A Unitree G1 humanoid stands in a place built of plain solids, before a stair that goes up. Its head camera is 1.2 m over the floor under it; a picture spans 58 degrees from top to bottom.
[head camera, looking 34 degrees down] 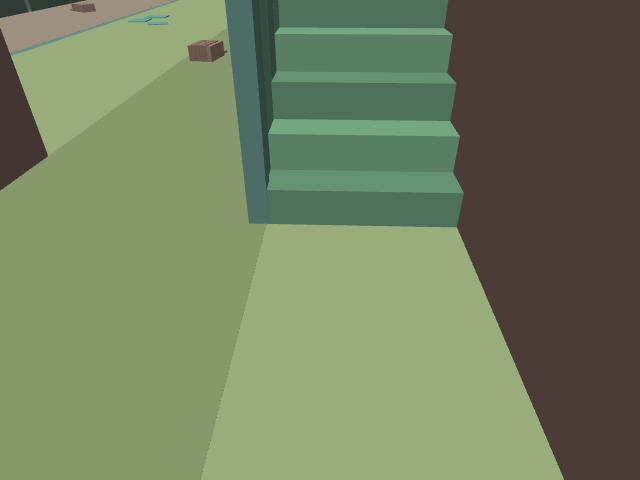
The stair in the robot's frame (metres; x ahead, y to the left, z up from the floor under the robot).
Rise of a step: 0.20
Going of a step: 0.24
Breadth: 0.99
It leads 2 degrees to the right of straight ahead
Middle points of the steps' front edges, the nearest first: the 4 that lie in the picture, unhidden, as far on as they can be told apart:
1.91 -0.22 0.20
2.15 -0.22 0.40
2.39 -0.23 0.60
2.63 -0.24 0.80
